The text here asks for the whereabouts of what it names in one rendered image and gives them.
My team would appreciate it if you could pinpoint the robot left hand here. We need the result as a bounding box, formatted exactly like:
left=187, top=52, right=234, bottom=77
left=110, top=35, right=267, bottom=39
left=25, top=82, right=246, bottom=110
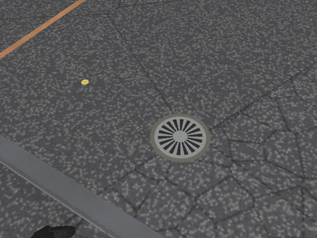
left=31, top=225, right=75, bottom=238

